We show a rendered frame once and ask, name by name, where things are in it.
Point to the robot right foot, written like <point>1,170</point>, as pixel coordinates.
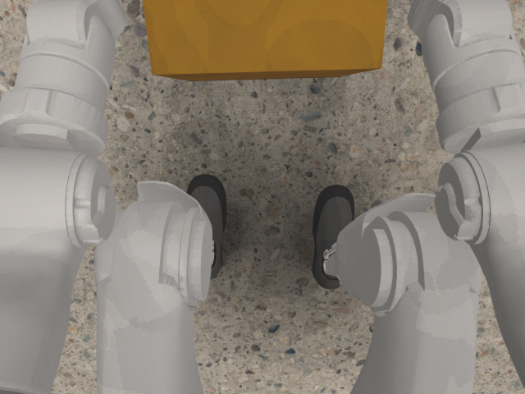
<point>334,210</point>

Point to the robot right upper arm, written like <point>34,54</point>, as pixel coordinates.
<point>481,200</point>

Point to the carton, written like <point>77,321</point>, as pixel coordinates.
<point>199,40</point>

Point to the robot left upper arm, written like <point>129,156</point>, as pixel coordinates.
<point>54,205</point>

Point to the robot left forearm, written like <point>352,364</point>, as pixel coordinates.
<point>64,75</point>

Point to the robot right shin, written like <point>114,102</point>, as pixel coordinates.
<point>341,265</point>

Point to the robot right forearm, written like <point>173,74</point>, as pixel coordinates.
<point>476,71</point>

